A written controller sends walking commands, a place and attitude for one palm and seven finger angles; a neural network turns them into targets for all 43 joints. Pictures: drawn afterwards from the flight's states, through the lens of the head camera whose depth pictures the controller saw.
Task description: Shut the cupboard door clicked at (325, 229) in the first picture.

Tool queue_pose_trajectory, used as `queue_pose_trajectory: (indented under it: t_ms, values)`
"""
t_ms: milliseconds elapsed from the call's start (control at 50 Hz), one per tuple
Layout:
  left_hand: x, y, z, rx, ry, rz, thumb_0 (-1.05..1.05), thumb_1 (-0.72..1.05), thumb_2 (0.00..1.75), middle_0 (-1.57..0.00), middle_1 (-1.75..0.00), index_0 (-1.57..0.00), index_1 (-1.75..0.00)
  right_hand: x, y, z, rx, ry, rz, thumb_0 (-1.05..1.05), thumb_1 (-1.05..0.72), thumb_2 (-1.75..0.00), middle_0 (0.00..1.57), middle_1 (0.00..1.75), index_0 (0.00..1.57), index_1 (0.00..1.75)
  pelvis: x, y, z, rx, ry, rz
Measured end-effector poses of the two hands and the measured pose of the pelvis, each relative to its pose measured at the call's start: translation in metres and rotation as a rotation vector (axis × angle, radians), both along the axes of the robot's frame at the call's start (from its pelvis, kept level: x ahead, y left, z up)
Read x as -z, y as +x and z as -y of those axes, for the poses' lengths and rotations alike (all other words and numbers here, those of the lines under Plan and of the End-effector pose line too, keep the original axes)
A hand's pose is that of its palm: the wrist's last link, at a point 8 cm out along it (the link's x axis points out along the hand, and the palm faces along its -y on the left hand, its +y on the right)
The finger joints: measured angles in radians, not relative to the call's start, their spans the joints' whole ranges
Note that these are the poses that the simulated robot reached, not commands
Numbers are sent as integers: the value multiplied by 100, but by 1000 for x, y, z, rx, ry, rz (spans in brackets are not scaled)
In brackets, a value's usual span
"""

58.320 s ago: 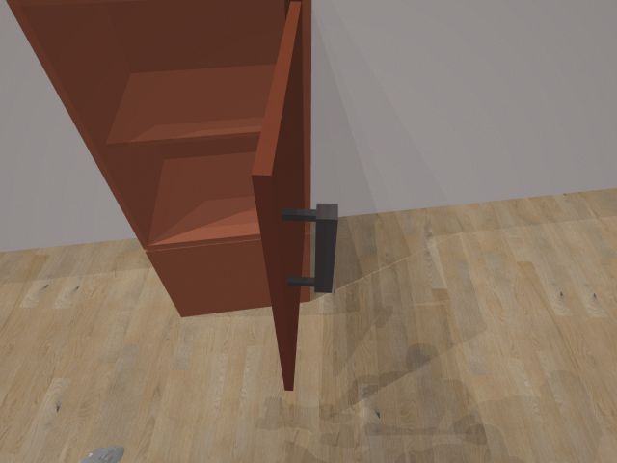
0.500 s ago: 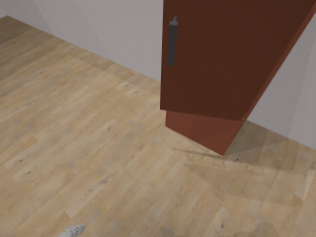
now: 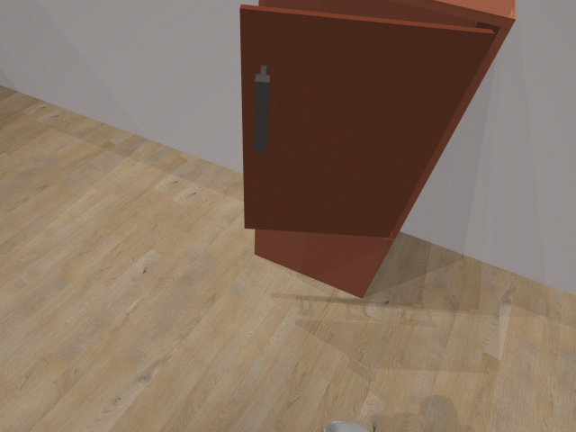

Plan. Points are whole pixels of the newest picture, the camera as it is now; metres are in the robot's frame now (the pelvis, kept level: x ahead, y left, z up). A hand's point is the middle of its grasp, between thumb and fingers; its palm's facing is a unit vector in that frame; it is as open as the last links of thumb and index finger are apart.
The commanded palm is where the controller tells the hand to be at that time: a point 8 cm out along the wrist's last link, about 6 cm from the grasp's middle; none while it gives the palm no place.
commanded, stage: take the last steps up to it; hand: left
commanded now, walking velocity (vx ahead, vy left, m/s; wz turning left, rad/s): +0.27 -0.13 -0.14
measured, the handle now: (262, 110) +0.66 +0.08 +0.08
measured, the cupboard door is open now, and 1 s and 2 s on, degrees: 22 22 22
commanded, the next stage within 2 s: come to a stop and stand still in 0.36 s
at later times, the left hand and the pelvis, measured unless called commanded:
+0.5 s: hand (227, 394) +0.21 +0.10 -0.19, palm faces -0.01 -0.98 -0.18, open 7.2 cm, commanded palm none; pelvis +0.16 -0.08 -0.01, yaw -1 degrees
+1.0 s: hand (216, 388) +0.22 +0.12 -0.18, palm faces +0.00 -0.96 -0.28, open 7.4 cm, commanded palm none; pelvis +0.21 -0.08 -0.01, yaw -2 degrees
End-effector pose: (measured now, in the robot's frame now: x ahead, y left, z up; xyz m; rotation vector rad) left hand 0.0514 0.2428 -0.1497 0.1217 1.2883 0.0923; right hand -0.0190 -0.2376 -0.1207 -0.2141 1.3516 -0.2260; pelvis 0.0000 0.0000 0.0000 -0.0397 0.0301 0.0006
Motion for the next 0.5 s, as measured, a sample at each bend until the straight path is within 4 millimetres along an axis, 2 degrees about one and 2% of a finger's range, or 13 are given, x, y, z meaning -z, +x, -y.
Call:
queue_pose_trajectory:
  t_ms: [80, 160, 220, 260, 320, 380, 440, 500]
  values:
    - [-4, 43, 13, 51, -1, 24, 1, 91, 90, -20, -30, -19, -30, -2, -21, 6, 71, 9, -88, 0, -90, -90, 20, 30, 20, 30, -2, 19, 10, 29, -1, 0]
    - [-4, 94, 38, 117, 6, 50, 1, 91, 90, -20, -30, -19, -30, 4, -35, 17, 145, 34, -172, 0, -90, -90, 20, 30, 20, 30, 3, 43, 28, 52, 8, 0]
    - [0, 134, 61, 152, 19, 93, 1, 91, 90, -20, -30, -19, -30, 16, -35, 31, 186, 60, -228, 0, -90, -90, 20, 30, 20, 30, 14, 66, 48, 58, 19, 3]
    - [5, 154, 73, 144, 34, 140, 1, 91, 90, -20, -30, -19, -30, 28, -26, 42, 194, 79, -260, 0, -90, -90, 20, 30, 20, 30, 23, 79, 61, 54, 29, 7]
    - [1, 160, 89, 110, 36, 139, 0, 91, 90, -20, -30, -19, -30, 32, 12, 58, 173, 80, -242, 1, -90, -90, 20, 30, 20, 29, 19, 95, 69, 42, 16, 17]
    - [-1, 156, 98, 71, 33, 95, 0, 91, 90, -20, -30, -20, -30, 29, 71, 71, 127, 68, -141, 1, -90, -90, 20, 30, 20, 29, 12, 114, 75, 28, 14, 13]
    - [1, 156, 95, 36, 46, 64, -1, 94, 90, -20, -30, -20, -30, 25, 134, 76, 77, 62, -19, 1, -91, -90, 19, 30, 19, 29, 9, 134, 80, 21, 12, 9]
    - [11, 157, 93, 15, 34, 17, -1, 93, 90, -20, -30, -20, -30, 25, 189, 76, 31, 55, 86, 0, -91, -90, 19, 30, 19, 29, 15, 156, 80, 24, -4, 17]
